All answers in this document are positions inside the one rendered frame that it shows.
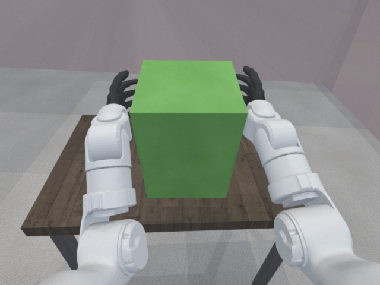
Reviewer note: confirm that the robot left hand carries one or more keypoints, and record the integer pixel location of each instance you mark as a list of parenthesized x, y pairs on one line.
[(117, 94)]

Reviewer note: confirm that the left robot forearm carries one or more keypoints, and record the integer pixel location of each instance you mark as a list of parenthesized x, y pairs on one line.
[(107, 163)]

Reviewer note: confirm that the robot right upper arm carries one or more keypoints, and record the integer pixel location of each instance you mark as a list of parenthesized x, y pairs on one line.
[(315, 239)]

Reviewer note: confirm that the carton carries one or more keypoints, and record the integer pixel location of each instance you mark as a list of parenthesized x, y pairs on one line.
[(188, 119)]

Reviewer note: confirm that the right robot forearm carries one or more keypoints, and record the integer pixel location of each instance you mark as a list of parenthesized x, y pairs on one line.
[(291, 181)]

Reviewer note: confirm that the robot left upper arm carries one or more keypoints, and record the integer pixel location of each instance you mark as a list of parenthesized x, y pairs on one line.
[(109, 253)]

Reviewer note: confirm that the robot right hand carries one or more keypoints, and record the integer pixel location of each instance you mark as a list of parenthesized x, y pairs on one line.
[(254, 89)]

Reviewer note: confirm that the table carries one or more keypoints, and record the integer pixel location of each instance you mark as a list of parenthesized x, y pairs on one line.
[(57, 212)]

